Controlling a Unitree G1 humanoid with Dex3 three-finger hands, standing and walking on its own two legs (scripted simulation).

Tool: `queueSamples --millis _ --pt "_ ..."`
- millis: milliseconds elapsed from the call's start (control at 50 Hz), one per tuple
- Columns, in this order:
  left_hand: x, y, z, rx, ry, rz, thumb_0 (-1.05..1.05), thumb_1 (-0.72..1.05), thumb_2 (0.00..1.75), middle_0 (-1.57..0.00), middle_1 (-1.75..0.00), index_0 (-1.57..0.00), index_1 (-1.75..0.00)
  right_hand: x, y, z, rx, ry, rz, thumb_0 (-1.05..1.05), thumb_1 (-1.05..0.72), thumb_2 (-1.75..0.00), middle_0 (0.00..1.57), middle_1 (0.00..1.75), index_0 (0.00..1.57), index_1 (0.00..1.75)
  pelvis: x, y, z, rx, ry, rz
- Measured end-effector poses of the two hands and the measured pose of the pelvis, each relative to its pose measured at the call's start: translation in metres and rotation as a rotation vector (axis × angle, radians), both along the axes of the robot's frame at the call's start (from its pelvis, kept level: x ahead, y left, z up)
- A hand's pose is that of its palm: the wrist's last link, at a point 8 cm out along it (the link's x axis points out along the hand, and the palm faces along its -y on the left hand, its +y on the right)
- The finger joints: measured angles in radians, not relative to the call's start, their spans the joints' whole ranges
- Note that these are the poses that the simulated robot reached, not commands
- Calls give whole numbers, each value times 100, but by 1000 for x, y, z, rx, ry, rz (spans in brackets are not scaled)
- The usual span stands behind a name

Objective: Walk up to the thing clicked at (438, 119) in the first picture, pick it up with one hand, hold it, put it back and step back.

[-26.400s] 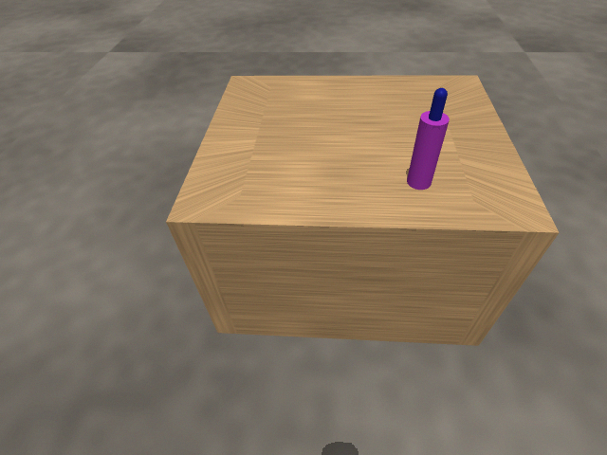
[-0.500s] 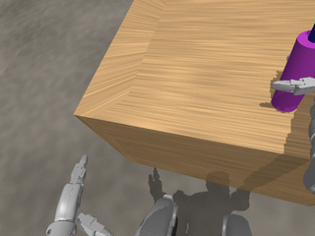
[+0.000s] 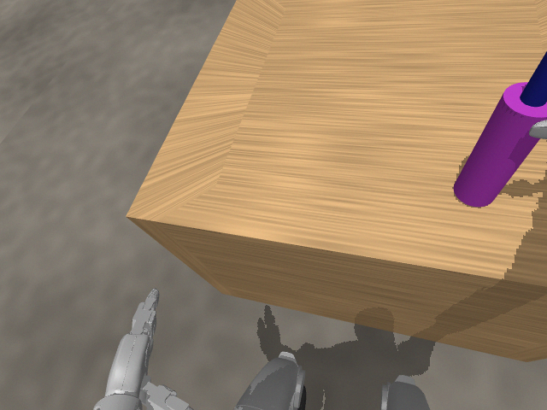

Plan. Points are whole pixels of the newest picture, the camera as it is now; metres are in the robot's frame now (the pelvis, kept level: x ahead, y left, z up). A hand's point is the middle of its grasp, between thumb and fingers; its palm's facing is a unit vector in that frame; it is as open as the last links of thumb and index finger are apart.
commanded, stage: rise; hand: right
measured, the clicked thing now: (509, 135) +0.52 -0.20 +0.05
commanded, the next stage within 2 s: sink last in 0.08 s
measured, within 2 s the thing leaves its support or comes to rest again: rests again in 0.20 s
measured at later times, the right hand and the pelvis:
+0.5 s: hand out of the picture +0.46 -0.40 +0.10, palm faces +0.46 +0.81 -0.36, open 17.4 cm; pelvis +0.04 -0.01 +0.04, yaw -1 degrees
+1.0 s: hand out of the picture +0.23 -0.27 +0.08, palm faces +0.34 +0.87 -0.35, open 17.3 cm; pelvis +0.04 +0.00 +0.06, yaw -2 degrees
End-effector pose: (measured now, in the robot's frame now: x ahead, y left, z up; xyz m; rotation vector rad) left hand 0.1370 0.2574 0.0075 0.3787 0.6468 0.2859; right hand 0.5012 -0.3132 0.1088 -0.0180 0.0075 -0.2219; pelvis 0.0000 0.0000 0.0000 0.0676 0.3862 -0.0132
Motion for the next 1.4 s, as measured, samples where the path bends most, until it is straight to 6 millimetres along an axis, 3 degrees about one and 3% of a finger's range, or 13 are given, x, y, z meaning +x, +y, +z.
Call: queueSamples --millis 120,240,360,480,640,860,1100,1260,1400 --pt "16 -8 7 -49 -2 -20 -1 -53 4 -7 -5 -7 -5 -4 -31 17 -91 153 -75 -1 41 -7 12 8 12 9 8 -4 13 -3 -12 -3" --pt "20 0 13 -70 54 -13 -1 -52 4 -7 -5 -7 -5 -17 -68 21 -132 271 -207 -1 47 -6 8 6 9 7 18 -7 23 -8 -19 6" --pt "24 5 11 -88 129 -6 -1 -52 6 -6 -5 -6 -5 -42 -109 26 -163 324 -337 -1 51 -5 7 6 7 6 27 -8 31 -10 -30 6" --pt "43 -12 14 -148 115 -61 -1 -53 7 -6 -5 -6 -5 -78 -122 20 -221 373 -357 -1 53 -6 6 5 6 6 37 -10 40 -10 -62 -4" --pt "58 -35 11 -243 94 -96 -1 -53 8 -6 -5 -6 -5 -146 -84 2 -267 407 -260 -1 51 -6 6 5 6 6 47 -13 52 -21 -143 -13" --pt "58 7 18 -148 47 23 -1 -52 7 -6 -5 -6 -5 -251 -21 -7 -234 385 -214 -1 50 -6 6 5 6 6 47 -7 58 -46 -252 -17" --pt "57 -4 13 -221 -43 -24 -1 -50 6 -6 -5 -6 -5 -346 22 -10 -207 439 -232 -1 50 -7 6 6 6 6 33 10 55 -70 -295 -33" --pt "42 25 20 -139 -89 -7 -1 -50 5 -6 -5 -6 -5 -368 20 -18 -210 453 -280 -1 52 -6 5 6 6 7 18 18 51 -86 -309 -40" --pt "26 15 15 -148 -67 -33 -1 -50 5 -6 -5 -6 -5 -366 20 -20 -223 428 -263 -1 55 -6 5 6 6 7 10 20 50 -83 -307 -37"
